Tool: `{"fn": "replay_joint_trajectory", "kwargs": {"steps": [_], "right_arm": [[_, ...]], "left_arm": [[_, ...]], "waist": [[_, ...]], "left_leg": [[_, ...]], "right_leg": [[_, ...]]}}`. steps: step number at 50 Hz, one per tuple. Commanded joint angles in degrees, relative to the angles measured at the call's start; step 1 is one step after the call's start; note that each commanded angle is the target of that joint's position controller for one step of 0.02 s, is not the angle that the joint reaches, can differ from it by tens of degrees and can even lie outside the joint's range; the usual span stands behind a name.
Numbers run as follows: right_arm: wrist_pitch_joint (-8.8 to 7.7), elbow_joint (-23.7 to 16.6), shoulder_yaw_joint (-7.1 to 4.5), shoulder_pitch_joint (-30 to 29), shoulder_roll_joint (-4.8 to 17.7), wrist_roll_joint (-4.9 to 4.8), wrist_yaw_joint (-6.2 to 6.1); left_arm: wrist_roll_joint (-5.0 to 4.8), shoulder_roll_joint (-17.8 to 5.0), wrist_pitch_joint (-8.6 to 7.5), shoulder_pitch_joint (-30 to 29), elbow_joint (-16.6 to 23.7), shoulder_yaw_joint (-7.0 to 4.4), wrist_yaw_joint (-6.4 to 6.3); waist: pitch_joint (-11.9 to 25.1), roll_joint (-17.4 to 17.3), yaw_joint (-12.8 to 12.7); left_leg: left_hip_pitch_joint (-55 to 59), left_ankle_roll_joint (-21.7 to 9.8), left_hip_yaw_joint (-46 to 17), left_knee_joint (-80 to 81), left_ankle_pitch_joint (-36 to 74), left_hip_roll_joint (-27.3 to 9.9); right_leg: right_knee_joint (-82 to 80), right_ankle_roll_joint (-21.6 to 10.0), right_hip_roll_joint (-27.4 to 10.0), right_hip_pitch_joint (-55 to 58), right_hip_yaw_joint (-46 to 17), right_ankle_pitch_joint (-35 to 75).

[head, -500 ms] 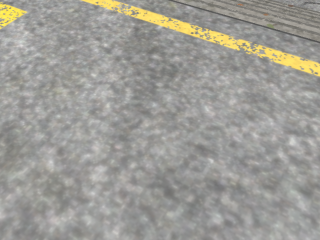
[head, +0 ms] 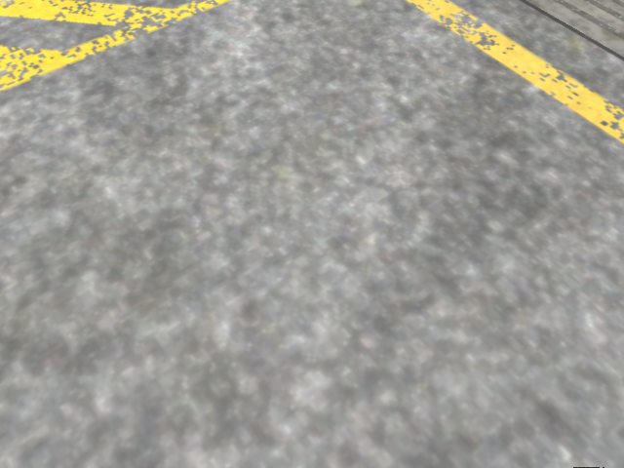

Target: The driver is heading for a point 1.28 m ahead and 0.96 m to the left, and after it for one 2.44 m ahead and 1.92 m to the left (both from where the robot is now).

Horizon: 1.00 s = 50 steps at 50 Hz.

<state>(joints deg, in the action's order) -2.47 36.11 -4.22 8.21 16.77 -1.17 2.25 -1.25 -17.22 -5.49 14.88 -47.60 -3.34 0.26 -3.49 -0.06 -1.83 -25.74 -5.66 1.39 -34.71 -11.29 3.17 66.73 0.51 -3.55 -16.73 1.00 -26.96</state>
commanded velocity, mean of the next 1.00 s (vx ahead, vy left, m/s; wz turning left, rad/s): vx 0.50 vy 0.00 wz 0.54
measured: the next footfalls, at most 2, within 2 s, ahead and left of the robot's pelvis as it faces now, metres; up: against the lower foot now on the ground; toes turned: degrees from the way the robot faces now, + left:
right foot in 0.40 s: +0.42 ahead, -0.11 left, +0.00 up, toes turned +17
left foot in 0.92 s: +0.56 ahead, +0.25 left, +0.00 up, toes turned +32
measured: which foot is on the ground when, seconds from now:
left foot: down 0.00-0.40, up 0.42-0.90, down 0.92-1.00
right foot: up 0.00-0.38, down 0.40-0.92, up 0.94-1.00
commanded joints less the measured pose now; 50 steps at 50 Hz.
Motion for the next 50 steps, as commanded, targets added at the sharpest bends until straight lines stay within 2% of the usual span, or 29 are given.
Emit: {"fn": "replay_joint_trajectory", "kwargs": {"steps": [1,2,5,7,10,14,17,18,19,20,21,22,23,24,25,26,28,30,34,37,41,43,44,45,46,47,48,49,50], "right_arm": [[-0.98,-2.09,-2.24,7.13,7.39,0.21,-0.56],[-1.00,-2.97,-1.80,5.11,6.52,0.89,-0.77],[-1.47,-2.40,-2.04,5.07,7.53,0.71,-1.58],[-1.45,-1.40,-2.34,6.84,8.60,0.55,-2.34],[-1.01,-0.09,-2.39,9.41,8.75,0.03,-2.93],[-0.56,1.78,-2.47,12.98,8.99,-0.50,-3.15],[-0.02,2.09,-2.51,12.65,8.75,-0.40,-3.45],[0.21,1.87,-2.36,11.78,8.18,-0.37,-3.45],[0.19,1.39,-1.71,11.24,6.34,-0.14,-3.33],[0.00,0.12,-0.43,11.19,3.13,0.79,-3.13],[-0.53,-1.24,0.56,19.72,-0.05,-0.95,-3.14],[-0.61,0.29,-0.33,19.59,5.92,-1.50,-3.30],[-0.25,-0.16,-1.29,13.03,9.15,-1.12,-3.24],[0.05,-0.85,-1.36,9.55,8.85,-0.41,-3.31],[0.06,-1.56,-1.51,7.46,8.07,0.14,-3.12],[0.30,-1.65,-1.57,7.77,6.98,-0.18,-2.75],[0.97,-1.64,-1.22,8.36,4.59,-0.69,-2.43],[1.39,-2.58,-0.88,6.34,3.41,-0.30,-2.38],[1.07,-3.25,-0.46,2.27,2.70,-0.20,-1.57],[0.47,-4.44,0.08,-3.59,1.68,-0.18,-0.39],[0.24,-6.72,0.37,-8.65,1.31,-0.36,0.70],[0.20,-6.99,-0.37,-7.28,2.90,0.12,0.82],[0.28,-6.21,-1.25,-3.53,4.51,0.49,0.70],[0.36,-3.60,-2.73,5.24,6.82,0.49,0.36],[0.74,-0.95,-4.37,14.69,10.49,0.39,-0.56],[0.56,-0.39,-5.29,16.56,17.68,0.38,-1.23],[0.02,-1.27,-3.91,18.33,13.50,0.23,-1.07],[-0.68,-0.48,-2.87,15.71,10.70,0.74,-0.70],[-1.05,-0.25,-2.33,12.22,9.13,0.48,-0.67]], "left_arm": [[1.12,-7.51,-2.99,-4.57,6.98,-1.33,-0.21],[1.45,-7.73,-2.23,-3.17,6.91,-1.64,-0.12],[2.21,-5.64,-0.55,-3.22,7.47,-1.38,-0.22],[2.40,-4.33,-0.26,-7.41,8.89,-0.87,-0.37],[2.01,-2.66,-0.60,-14.11,10.56,-0.05,0.19],[0.95,-4.25,-1.37,-18.83,12.51,-0.42,1.21],[0.80,-6.20,-1.99,-16.51,12.54,-1.41,1.49],[0.85,-6.61,-2.24,-13.01,11.73,-1.88,1.34],[1.41,-8.06,-2.50,-7.49,10.64,-2.73,0.97],[2.32,-11.24,-2.61,1.18,10.06,-3.59,0.45],[2.92,-15.34,-1.84,6.24,7.99,-4.64,0.65],[1.38,-10.08,-1.56,5.59,8.73,-3.57,0.95],[1.18,-6.46,-1.13,3.24,9.33,-2.58,0.60],[1.73,-5.57,-0.68,0.37,9.57,-2.07,0.48],[1.96,-4.54,-0.43,-1.37,9.08,-1.72,0.41],[2.26,-3.78,-0.52,-2.22,8.81,-1.38,0.27],[1.80,-3.68,-1.05,-2.31,7.89,-1.53,0.28],[1.55,-5.26,-1.45,-1.73,6.71,-2.10,0.24],[1.59,-7.17,-0.99,-1.27,5.06,-2.68,-0.07],[1.27,-8.33,-0.31,0.12,3.92,-2.84,-0.44],[-0.04,-10.06,0.82,3.87,1.64,-3.20,-0.17],[-0.70,-11.63,1.39,3.81,1.00,-3.54,-0.20],[-0.94,-12.47,1.70,3.39,0.78,-3.67,-0.36],[-1.00,-11.99,2.05,2.80,0.60,-3.28,-0.59],[0.01,-9.77,1.84,3.24,1.10,-2.23,-0.89],[2.06,-2.01,0.77,9.14,3.99,0.56,-0.08],[0.26,-5.37,-0.93,6.04,3.17,0.15,0.45],[-1.99,-8.74,-1.57,-0.29,5.24,-0.97,0.72],[-1.73,-7.72,-1.89,-2.54,6.01,-0.54,0.49]], "waist": [[8.68,-0.69,3.40],[7.75,-2.05,1.43],[6.29,-2.07,0.15],[4.71,-2.35,1.33],[3.68,-4.02,4.10],[3.17,-5.11,5.85],[3.55,-7.25,4.09],[4.50,-7.86,2.10],[8.09,-7.20,-0.67],[16.25,-1.41,-4.18],[23.49,18.62,-0.60],[20.41,14.32,-1.68],[12.90,8.23,-3.31],[8.59,4.23,-2.40],[5.31,3.96,-1.33],[4.18,5.38,0.06],[3.58,6.80,0.85],[2.67,5.53,0.92],[2.37,4.20,0.04],[0.68,3.71,-2.17],[-1.56,3.51,-3.14],[-0.15,4.81,-0.84],[2.63,5.64,2.01],[7.41,4.79,7.10],[12.73,2.28,11.20],[19.65,-13.64,5.91],[27.89,-9.99,8.81],[19.08,-6.98,9.47],[13.47,-4.97,7.35]], "left_leg": [[26.41,-11.65,-25.71,18.10,8.19,-15.57],[21.32,-11.35,-23.44,19.52,11.53,-14.19],[14.04,-11.97,-19.25,21.72,17.89,-12.24],[12.23,-11.01,-16.96,21.94,18.23,-10.73],[10.86,-8.14,-15.01,20.70,12.59,-8.04],[14.06,-6.81,-19.93,17.34,7.13,-9.93],[18.12,-5.46,-24.86,12.37,7.48,-11.58],[18.04,-4.57,-25.20,9.79,9.18,-10.64],[16.35,-2.80,-23.45,3.33,12.06,-7.71],[9.30,-0.54,-18.85,-12.46,4.89,-4.11],[-11.61,3.46,-11.74,-31.45,-21.92,3.50],[-19.13,4.28,-13.24,-39.81,-21.80,-1.04],[-20.90,4.71,-12.15,-41.68,-16.24,-3.16],[-18.96,4.99,-10.17,-40.51,-12.00,-5.14],[-17.58,5.08,-9.91,-37.81,-9.36,-6.63],[-14.91,4.90,-9.64,-35.97,-7.75,-8.10],[-13.19,5.01,-8.02,-33.44,-6.62,-8.94],[-15.14,5.49,-7.72,-30.06,-4.32,-9.57],[-16.41,5.90,-6.51,-19.74,5.75,-9.87],[-13.90,5.21,-3.26,-10.40,12.14,-9.00],[-11.46,2.97,-0.73,-2.99,7.78,-7.24],[-6.47,0.74,1.37,-0.58,1.99,-4.47],[-0.23,-0.61,2.78,0.99,0.48,-2.37],[12.47,-2.40,4.01,4.97,4.52,0.03],[29.55,-4.28,-1.98,3.92,7.37,-3.19],[50.38,-14.07,-32.04,5.87,2.27,-20.28],[51.40,-17.34,-46.75,14.67,-1.93,-25.30],[45.66,-14.15,-36.78,15.56,1.97,-22.86],[37.45,-11.95,-28.97,15.68,6.56,-20.25]], "right_leg": [[2.01,-0.81,-3.29,-25.77,-5.19,7.00],[0.03,-0.30,-4.19,-21.93,-5.59,8.68],[-6.31,2.22,-3.27,-19.12,-4.05,12.49],[-13.71,3.41,-2.18,-19.90,-3.63,18.93],[-27.43,3.35,0.66,-16.35,-3.36,29.66],[-35.71,2.21,2.84,-13.06,-4.64,31.37],[-38.34,0.11,3.32,-9.60,-5.31,24.24],[-40.26,-1.02,3.73,-4.97,-4.30,23.47],[-41.30,-2.83,2.36,4.22,-4.58,23.92],[-40.02,-6.49,-7.17,19.21,-13.40,22.41],[-45.28,-16.05,-20.08,37.73,-40.37,10.51],[-48.49,-15.65,-21.28,36.27,-46.70,-2.31],[-49.38,-12.96,-18.72,29.30,-37.09,-1.99],[-50.14,-11.35,-16.19,21.92,-29.23,5.03],[-51.41,-10.89,-13.90,16.29,-23.82,11.32],[-52.86,-10.11,-12.05,12.67,-19.09,15.08],[-55.37,-10.55,-10.92,10.01,-13.46,19.22],[-56.96,-11.55,-11.73,9.89,-9.84,23.80],[-57.63,-10.94,-11.38,12.84,-1.95,30.36],[-57.55,-9.46,-10.60,13.84,3.42,31.18],[-56.52,-9.01,-12.88,18.13,5.28,34.48],[-51.74,-8.48,-13.68,20.65,6.61,49.56],[-45.79,-7.77,-13.28,21.03,7.83,59.10],[-35.61,-6.36,-11.47,18.03,9.97,63.53],[-21.57,-4.11,-9.25,6.40,10.68,52.46],[1.60,-0.18,0.05,-18.93,9.09,3.57],[10.89,-0.17,2.88,-24.20,-3.39,-7.27],[12.08,-0.91,0.22,-28.88,-4.55,-3.25],[8.03,-1.58,-2.29,-28.27,-4.07,1.61]]}}
Over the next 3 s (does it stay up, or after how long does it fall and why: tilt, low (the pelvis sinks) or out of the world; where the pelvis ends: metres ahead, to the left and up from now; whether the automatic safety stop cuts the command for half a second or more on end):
stays up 1.29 0.84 0.00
